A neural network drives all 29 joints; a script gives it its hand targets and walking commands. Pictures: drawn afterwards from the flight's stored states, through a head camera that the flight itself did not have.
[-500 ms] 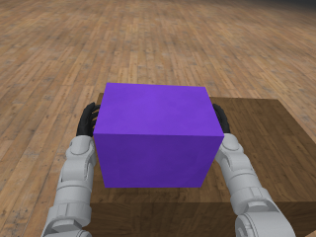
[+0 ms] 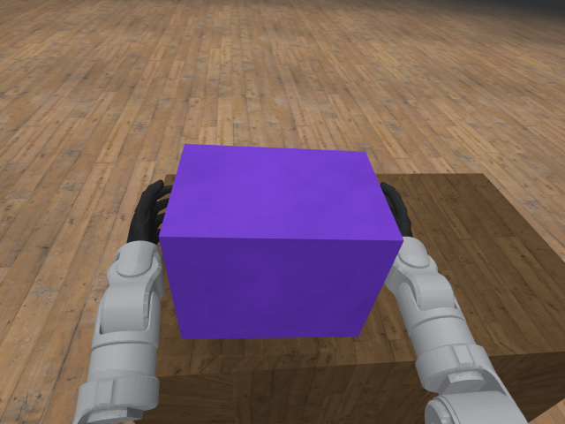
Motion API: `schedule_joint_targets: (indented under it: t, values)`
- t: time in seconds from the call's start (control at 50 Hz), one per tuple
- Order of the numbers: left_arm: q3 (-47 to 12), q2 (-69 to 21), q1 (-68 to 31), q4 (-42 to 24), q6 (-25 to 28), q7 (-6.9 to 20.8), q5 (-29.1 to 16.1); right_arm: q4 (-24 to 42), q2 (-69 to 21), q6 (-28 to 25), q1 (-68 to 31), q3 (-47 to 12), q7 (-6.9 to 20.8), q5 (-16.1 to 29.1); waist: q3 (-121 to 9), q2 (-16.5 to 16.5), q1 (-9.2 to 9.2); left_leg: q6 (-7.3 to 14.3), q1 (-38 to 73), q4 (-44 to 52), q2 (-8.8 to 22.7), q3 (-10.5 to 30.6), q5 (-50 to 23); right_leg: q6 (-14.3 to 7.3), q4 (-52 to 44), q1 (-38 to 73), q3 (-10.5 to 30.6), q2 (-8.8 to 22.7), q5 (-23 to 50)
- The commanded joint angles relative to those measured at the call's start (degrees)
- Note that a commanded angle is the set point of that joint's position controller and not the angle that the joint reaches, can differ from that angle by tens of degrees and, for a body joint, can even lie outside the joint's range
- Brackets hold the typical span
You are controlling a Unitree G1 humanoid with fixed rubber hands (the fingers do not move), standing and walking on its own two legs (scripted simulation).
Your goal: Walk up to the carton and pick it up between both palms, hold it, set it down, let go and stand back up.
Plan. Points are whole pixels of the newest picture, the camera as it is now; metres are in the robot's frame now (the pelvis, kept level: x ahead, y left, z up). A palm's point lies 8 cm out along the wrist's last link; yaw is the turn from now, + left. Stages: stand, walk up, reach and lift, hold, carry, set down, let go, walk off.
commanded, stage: reach and lift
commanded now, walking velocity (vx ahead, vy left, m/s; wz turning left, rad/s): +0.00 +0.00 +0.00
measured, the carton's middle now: (274, 244) +0.36 +0.00 +0.12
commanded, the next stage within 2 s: hold in 0.92 s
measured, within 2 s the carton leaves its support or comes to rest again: neither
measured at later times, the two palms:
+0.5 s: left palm (144, 229) +0.35 +0.17 +0.15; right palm (399, 229) +0.35 -0.18 +0.15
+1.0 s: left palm (138, 219) +0.35 +0.18 +0.17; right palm (396, 215) +0.36 -0.17 +0.16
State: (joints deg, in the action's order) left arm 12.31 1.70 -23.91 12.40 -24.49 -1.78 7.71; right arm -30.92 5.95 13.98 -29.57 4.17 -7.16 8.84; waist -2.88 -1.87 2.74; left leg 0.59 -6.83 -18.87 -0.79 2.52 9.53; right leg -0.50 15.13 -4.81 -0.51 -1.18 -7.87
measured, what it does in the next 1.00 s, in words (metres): stands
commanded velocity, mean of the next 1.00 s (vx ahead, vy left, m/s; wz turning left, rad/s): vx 0.00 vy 0.00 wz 0.00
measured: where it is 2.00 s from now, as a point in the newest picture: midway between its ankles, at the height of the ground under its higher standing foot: outside the picture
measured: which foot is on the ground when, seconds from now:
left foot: down 0.00-1.00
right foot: down 0.00-1.00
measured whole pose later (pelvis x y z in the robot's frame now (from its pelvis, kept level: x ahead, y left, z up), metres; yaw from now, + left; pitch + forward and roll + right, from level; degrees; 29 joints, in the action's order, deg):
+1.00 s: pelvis +0.00 +0.00 +0.00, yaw +0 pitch -3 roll -1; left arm 14.3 2.0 -27.6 8.6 -32.1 -0.7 8.5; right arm -30.0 7.3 19.5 -34.4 3.2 -8.4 12.1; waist -3.7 -1.4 3.2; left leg 0.7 -6.7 -20.0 -0.7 2.6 10.3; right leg -0.4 15.5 -4.3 -0.6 -1.3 -8.3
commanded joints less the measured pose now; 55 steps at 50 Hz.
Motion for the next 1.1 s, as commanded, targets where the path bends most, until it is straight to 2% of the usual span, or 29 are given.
schedule_joint_targets:
  t: [0.0, 0.02, 0.06, 0.12, 0.2, 0.24, 0.26, 0.32, 0.42, 0.5, 0.58, 0.66, 0.74, 0.82, 0.88, 0.98, 1.04, 1.08]
  values:
    - [-30.6, -34.0, -35.1, -8.9, 1.6, 8.3, -5.6, 23.9, -34.3, -4.4, -41.0, -26.1, 6.0, 4.7, -24.1, 2.1, 0.52, -2.8, 7.9, 0.2, -1.6, -1.1, -18.0, 1.8, 0.2, 8.1, -0.5, -1.2, 18.2]
    - [-29.4, -33.3, -34.7, -7.6, 1.2, 8.6, -5.0, 22.7, -33.8, -3.8, -40.4, -25.9, 5.8, 4.6, -22.2, 1.7, 0.33, -2.6, 7.0, 0.7, -1.7, -1.3, -16.8, 2.0, 0.0, 8.3, -0.3, -1.1, 17.4]
    - [-29.3, -33.0, -35.8, -9.1, 0.9, 9.0, -5.0, 22.8, -33.9, -3.5, -40.4, -25.8, 5.6, 4.9, -22.6, 2.3, 0.54, -2.7, 7.0, 1.0, -1.7, -1.3, -16.5, 2.1, 0.1, 8.3, -0.4, -1.0, 17.1]
    - [-31.4, -33.3, -35.8, -12.2, 0.7, 8.6, -6.0, 24.7, -33.9, -3.1, -39.3, -26.8, 5.5, 5.7, -24.1, 3.1, 1.07, -3.6, 9.0, -0.1, -1.6, -0.9, -20.1, 1.8, 0.4, 8.1, -0.6, -1.5, 19.4]
    - [-30.0, -33.0, -37.3, -10.6, -0.7, 9.0, -5.2, 22.1, -32.9, -2.1, -40.1, -24.5, 6.1, 4.6, -19.8, 2.8, 0.86, -3.1, 7.7, 1.9, -1.2, -1.4, -14.3, 1.5, -0.7, 5.3, -0.9, -1.3, 12.0]
    - [-31.0, -33.9, -38.2, -11.1, -0.8, 8.7, -5.9, 23.3, -32.6, -2.5, -41.5, -24.7, 6.4, 5.2, -21.7, 4.0, 0.95, -3.5, 8.4, 1.4, -1.1, -1.3, -15.4, 1.2, -0.6, 5.1, -0.9, -1.3, 12.5]
    - [-31.1, -34.0, -37.9, -10.7, -1.0, 8.6, -5.8, 23.2, -32.7, -2.5, -41.7, -24.6, 6.3, 5.1, -21.8, 3.8, 1.22, -3.5, 8.8, 1.1, -1.2, -1.3, -15.8, 1.2, -0.7, 5.2, -1.0, -1.5, 12.9]
    - [-29.0, -33.6, -38.0, -7.9, -1.3, 8.8, -5.0, 21.5, -33.1, -2.0, -42.7, -24.2, 6.4, 4.9, -19.9, 2.6, 0.32, -2.8, 7.2, 1.8, -1.2, -1.7, -13.4, 1.4, -1.0, 4.9, -0.8, -1.3, 11.0]
    - [-31.1, -34.8, -40.1, -10.0, -1.1, 8.0, -6.7, 23.6, -33.5, -2.4, -45.1, -25.2, 6.6, 6.2, -24.4, 3.7, 0.28, -3.3, 9.4, 0.4, -1.1, -1.3, -17.1, 1.1, -0.4, 5.2, -1.0, -1.9, 13.4]
    - [-27.8, -33.9, -40.7, -6.6, -2.1, 8.6, -5.6, 20.2, -33.7, -1.4, -46.2, -23.5, 6.7, 5.2, -20.9, 1.7, -0.34, -1.8, 6.4, 2.5, -1.2, -1.8, -10.5, 1.4, -1.2, 4.4, -0.6, -1.3, 8.3]
    - [-29.7, -34.6, -42.7, -9.4, -1.8, 8.3, -6.7, 21.2, -34.0, -1.4, -46.7, -24.5, 6.6, 6.6, -24.9, 3.4, 0.13, -2.9, 8.5, 0.7, -1.2, -1.6, -15.1, 1.5, -0.2, 5.2, -0.6, -1.8, 11.9]
    - [-27.2, -33.7, -42.7, -6.4, -2.7, 8.9, -5.6, 17.9, -33.7, -0.6, -46.6, -22.5, 6.4, 5.3, -20.9, 2.1, 0.32, -2.1, 6.5, 2.2, -1.2, -1.8, -10.3, 2.0, -1.0, 4.3, -0.4, -1.1, 8.6]
    - [-28.6, -34.2, -43.4, -8.6, -2.1, 8.8, -6.7, 21.4, -34.9, -0.9, -48.4, -24.7, 5.8, 7.1, -25.6, 2.3, 0.24, -2.7, 7.2, 0.4, -1.4, -1.3, -15.2, 2.5, 0.4, 7.3, -0.5, -1.6, 14.6]
    - [-28.2, -33.8, -44.3, -9.2, -3.0, 8.7, -6.3, 18.7, -34.2, 0.3, -47.0, -23.4, 6.0, 6.9, -22.7, 3.4, 0.67, -3.1, 7.1, 1.0, -1.3, -1.2, -13.3, 2.2, -0.2, 5.2, -0.7, -1.5, 10.5]
    - [-29.7, -34.1, -43.6, -10.9, -4.0, 8.7, -7.1, 21.4, -33.6, 0.6, -47.8, -24.1, 5.8, 8.3, -24.5, 3.8, 1.04, -3.6, 8.1, 0.2, -1.2, -0.9, -15.8, 2.2, 0.0, 5.8, -0.7, -1.7, 12.4]
    - [-28.1, -32.4, -42.2, -12.7, -5.4, 9.1, -6.5, 22.9, -33.6, 2.4, -46.7, -25.8, 5.0, 9.3, -23.8, 2.6, 0.49, -3.2, 6.6, 0.0, -1.6, -0.8, -16.5, 3.0, 0.5, 8.3, -0.3, -1.5, 15.3]
    - [-27.0, -31.7, -42.6, -12.1, -6.5, 9.7, -5.9, 22.3, -33.2, 3.2, -47.4, -24.4, 5.0, 8.8, -22.0, 2.3, 0.55, -3.1, 5.7, 1.1, -1.3, -1.1, -13.2, 3.2, 0.1, 7.4, -0.4, -1.3, 11.7]
    - [-28.9, -32.3, -42.9, -14.7, -6.6, 9.6, -7.1, 25.4, -33.4, 2.9, -48.1, -25.2, 5.0, 9.7, -25.0, 3.2, 0.83, -3.7, 6.8, -0.1, -1.3, -0.8, -16.7, 3.0, 0.6, 8.3, -0.5, -1.6, 14.6]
